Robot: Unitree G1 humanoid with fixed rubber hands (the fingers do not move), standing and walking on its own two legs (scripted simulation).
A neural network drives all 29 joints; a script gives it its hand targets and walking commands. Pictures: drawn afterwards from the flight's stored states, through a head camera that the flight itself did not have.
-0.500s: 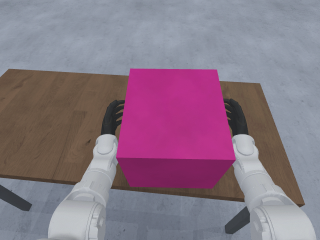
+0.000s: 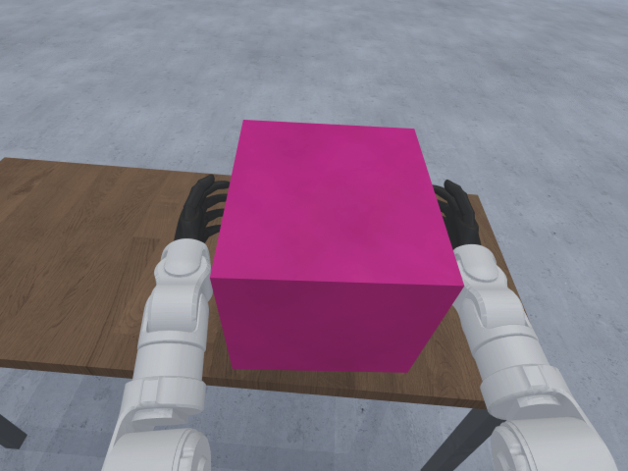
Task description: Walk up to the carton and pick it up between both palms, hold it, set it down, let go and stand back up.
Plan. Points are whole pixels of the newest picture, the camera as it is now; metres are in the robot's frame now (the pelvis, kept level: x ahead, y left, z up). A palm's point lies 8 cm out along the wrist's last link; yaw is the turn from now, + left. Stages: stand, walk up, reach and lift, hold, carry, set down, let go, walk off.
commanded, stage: reach and lift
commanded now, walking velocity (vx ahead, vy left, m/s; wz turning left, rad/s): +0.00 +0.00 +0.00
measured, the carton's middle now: (325, 246) +0.40 +0.00 +0.09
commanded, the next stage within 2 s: hold in 1.28 s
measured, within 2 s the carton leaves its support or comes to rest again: neither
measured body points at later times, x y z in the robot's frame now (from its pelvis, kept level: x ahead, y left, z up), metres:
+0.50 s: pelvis -0.02 +0.00 +0.00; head -0.06 +0.03 +0.45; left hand +0.36 +0.18 +0.16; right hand +0.36 -0.17 +0.16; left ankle +0.03 +0.12 -0.75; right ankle -0.02 -0.12 -0.75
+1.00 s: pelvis -0.01 +0.00 +0.00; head -0.04 +0.03 +0.45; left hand +0.38 +0.16 +0.17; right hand +0.37 -0.19 +0.18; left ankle +0.03 +0.12 -0.75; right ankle -0.02 -0.12 -0.75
